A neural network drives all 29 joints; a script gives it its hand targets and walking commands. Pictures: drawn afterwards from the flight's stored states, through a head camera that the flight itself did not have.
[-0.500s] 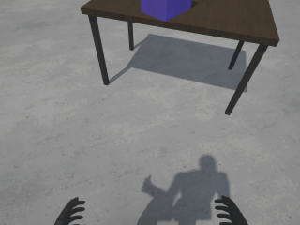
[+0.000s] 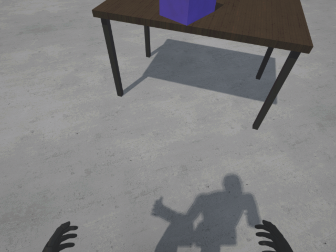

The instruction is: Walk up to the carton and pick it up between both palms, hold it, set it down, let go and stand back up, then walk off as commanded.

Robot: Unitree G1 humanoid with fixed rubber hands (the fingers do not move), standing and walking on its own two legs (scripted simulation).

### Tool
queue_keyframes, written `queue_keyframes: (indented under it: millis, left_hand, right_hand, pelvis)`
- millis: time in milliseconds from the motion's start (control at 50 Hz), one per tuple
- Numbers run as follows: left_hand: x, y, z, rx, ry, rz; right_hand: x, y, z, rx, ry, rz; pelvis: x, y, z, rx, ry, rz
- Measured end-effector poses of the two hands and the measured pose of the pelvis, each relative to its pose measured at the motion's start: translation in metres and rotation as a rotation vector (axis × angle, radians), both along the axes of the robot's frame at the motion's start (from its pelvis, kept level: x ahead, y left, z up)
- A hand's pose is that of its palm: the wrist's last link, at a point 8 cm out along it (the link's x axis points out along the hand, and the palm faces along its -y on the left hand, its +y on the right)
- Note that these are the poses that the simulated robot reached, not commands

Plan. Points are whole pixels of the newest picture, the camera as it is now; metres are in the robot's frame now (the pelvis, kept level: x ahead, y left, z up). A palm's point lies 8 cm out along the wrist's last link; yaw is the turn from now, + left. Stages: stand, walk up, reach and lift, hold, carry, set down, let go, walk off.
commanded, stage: stand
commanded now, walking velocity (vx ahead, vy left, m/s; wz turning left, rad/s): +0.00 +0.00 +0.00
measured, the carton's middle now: out of the picture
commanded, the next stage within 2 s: walk up in 1.10 s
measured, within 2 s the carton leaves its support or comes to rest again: neither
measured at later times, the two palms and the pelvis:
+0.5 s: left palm out of the picture +0.12 +0.28 -0.09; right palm out of the picture +0.13 -0.28 -0.09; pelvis +0.01 +0.00 +0.01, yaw +0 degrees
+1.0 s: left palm out of the picture +0.08 +0.28 -0.09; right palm out of the picture +0.08 -0.29 -0.09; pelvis +0.00 +0.00 +0.02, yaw +0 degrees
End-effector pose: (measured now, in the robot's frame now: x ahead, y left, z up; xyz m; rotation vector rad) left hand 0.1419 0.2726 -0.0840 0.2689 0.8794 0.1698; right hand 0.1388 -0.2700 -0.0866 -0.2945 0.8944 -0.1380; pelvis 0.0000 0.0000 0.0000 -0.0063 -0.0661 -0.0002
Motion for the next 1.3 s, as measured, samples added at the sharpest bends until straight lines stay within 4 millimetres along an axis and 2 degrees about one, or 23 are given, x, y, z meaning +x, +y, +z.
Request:
queue_keyframes:
  millis: [200, 640, 1060, 1300]
  left_hand:
    - [-0.009, 0.000, -0.002, -0.006, 0.047, 0.006]
    - [-0.029, 0.008, -0.006, 0.005, 0.150, 0.044]
    - [-0.069, 0.011, -0.011, 0.010, 0.260, 0.079]
    - [-0.079, 0.009, -0.012, 0.006, 0.278, 0.082]
  right_hand:
    - [0.000, 0.000, 0.001, 0.003, 0.025, 0.004]
    - [-0.020, -0.010, -0.001, -0.014, 0.126, -0.040]
    - [-0.061, -0.015, -0.008, -0.014, 0.229, -0.088]
    - [-0.077, -0.016, -0.010, -0.011, 0.264, -0.100]
  pelvis:
    - [0.004, 0.001, 0.006, 0.002, 0.000, -0.001]
    - [0.007, 0.000, 0.016, 0.005, -0.004, 0.002]
    - [-0.003, 0.000, 0.022, 0.006, -0.005, 0.001]
    - [-0.009, 0.000, 0.023, 0.007, -0.004, 0.004]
